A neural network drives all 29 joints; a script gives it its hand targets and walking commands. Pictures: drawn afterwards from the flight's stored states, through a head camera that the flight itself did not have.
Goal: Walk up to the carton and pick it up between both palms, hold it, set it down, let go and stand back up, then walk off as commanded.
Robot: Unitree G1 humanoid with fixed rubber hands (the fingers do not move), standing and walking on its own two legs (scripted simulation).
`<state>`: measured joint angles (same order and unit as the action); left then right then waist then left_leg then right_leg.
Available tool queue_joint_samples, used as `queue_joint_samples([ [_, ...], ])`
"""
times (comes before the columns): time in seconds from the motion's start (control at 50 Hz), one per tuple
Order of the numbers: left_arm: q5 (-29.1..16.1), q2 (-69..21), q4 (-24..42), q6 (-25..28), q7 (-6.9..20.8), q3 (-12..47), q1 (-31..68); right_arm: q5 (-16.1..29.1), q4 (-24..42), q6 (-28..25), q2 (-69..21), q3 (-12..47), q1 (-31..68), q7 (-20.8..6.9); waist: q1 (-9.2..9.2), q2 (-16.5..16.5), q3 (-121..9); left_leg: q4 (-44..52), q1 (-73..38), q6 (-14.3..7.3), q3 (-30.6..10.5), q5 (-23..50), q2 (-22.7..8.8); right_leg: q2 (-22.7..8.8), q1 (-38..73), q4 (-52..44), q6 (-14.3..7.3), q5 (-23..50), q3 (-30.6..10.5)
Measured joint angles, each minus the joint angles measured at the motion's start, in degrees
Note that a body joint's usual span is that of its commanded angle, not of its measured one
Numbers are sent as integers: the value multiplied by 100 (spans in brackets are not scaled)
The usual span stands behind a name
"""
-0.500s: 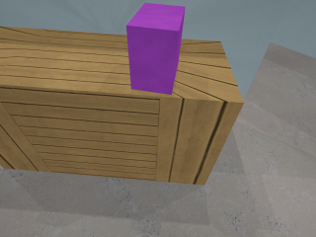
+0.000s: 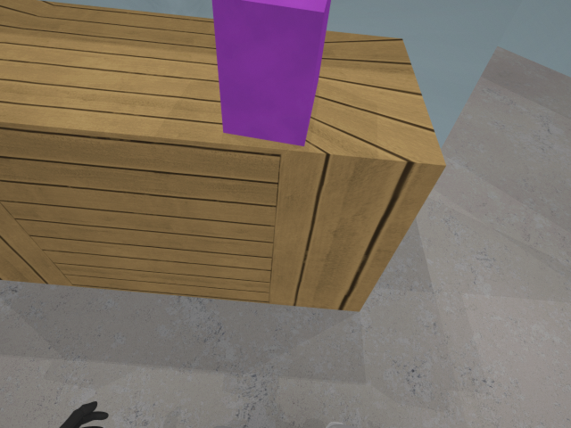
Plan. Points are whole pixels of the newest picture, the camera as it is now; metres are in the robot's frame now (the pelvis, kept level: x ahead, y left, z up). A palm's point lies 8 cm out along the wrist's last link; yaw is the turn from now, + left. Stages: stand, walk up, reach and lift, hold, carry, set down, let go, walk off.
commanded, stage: walk off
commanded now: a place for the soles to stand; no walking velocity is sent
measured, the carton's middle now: (278, 48) +0.78 +0.08 +0.13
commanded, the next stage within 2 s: none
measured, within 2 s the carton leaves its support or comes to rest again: neither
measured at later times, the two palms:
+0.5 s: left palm out of the picture +0.08 +0.28 -0.10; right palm out of the picture +0.12 -0.34 -0.08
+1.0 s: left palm out of the picture +0.08 +0.30 -0.10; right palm out of the picture +0.05 -0.32 -0.07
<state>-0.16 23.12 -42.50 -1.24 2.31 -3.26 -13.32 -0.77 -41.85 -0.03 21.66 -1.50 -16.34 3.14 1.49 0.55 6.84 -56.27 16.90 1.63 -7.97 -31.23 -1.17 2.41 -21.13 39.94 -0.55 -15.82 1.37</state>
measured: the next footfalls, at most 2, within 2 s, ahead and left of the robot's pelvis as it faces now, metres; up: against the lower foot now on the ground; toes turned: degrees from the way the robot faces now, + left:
left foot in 0.74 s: +0.02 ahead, +0.10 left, +0.00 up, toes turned -6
right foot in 1.02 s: +0.03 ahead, -0.13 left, +0.00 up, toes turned -3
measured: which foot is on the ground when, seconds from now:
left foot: down 0.00-0.40, up 0.42-0.72, down 0.74-1.00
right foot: down 0.00-0.74, up 0.76-1.00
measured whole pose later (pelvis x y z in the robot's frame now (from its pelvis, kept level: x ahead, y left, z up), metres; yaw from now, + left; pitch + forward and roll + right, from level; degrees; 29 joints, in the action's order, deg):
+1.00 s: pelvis -0.02 -0.02 +0.01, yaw -2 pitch -1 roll -1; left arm 1.6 24.7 -45.5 -1.4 1.6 -4.3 -12.3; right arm -1.6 -43.2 0.4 19.2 -0.2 -16.3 1.9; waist 1.7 3.0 6.6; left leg -37.8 15.4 0.5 -4.0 -21.1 0.4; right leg 2.3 -17.8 38.2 -0.8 -20.8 1.2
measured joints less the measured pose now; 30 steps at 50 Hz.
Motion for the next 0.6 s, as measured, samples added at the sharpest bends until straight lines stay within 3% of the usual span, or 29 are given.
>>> queue_joint_samples([
  [0.06, -1, -280, 3, -59, -77, 105, 51, 84, -151, -33, 103, -37, 308, -22, 33, -77, -109, -393, 252, -105, 91, -228, 251, -33, -70, 4, 5, -29, -2],
  [0.12, 71, -406, -24, -92, -135, 148, 185, 81, -91, -109, 71, -25, 501, -57, 21, -47, -112, 597, 125, -183, 125, -268, 286, -117, -208, 122, 52, -53, 25],
  [0.14, 102, -402, -33, -98, -132, 129, 236, 77, -78, -144, 27, -21, 550, -60, 27, 24, -71, 988, 46, -237, 169, 185, 300, -170, -280, 258, 78, -104, 2],
  [0.18, 127, -302, -140, -127, -122, 31, 303, 80, -118, -189, -181, 31, 630, -74, 157, 357, 77, 1132, -131, -279, 434, 590, 439, -254, -436, 839, 50, -523, -246],
  [0.26, 154, -82, -408, -192, -120, -109, 338, -20, -125, -155, -540, 152, 337, -120, 158, 468, 46, 1524, -429, -181, 322, 598, 312, 0, -559, 1968, 160, -995, -138],
  [0.3, 170, 46, -395, -138, -82, -123, 262, -51, -166, -106, -630, 171, 207, -113, 166, 465, -7, 1754, -517, -106, 257, 685, 208, 39, -468, 1748, 116, -997, -20],
  [0.34, 151, 110, -347, -78, -44, -100, 144, -95, -162, -33, -589, 153, 109, -109, 184, 364, -62, 1797, -526, -37, 230, 674, 91, 34, -203, 872, 34, -909, 76],
  [0.38, 139, 171, -271, -14, -29, -80, 16, -96, -127, 1, -446, 145, 29, -124, 206, 295, -100, 1599, -440, 32, 242, 524, 45, -53, 168, -223, -77, -155, 103],
  [0.4, 134, 154, -266, 31, -71, -90, -3, -68, -154, 6, -332, 125, 62, -129, 207, 184, -55, 1311, -322, 34, 219, 443, -20, -4, 178, -278, -146, 154, 172],
  [0.5, 134, -101, -283, 28, -271, 9, -90, 33, -320, 114, 169, -9, 366, -71, 69, -205, 31, -571, 371, -15, 206, -50, 196, 81, 191, -49, -258, -175, 312],
  [0.6, 153, -287, -352, -69, -345, 24, -60, 64, -328, 118, 257, -56, 512, -101, -1, -194, -112, -766, 461, -34, 322, 23, 325, -16, 210, -146, -207, -90, 279],
])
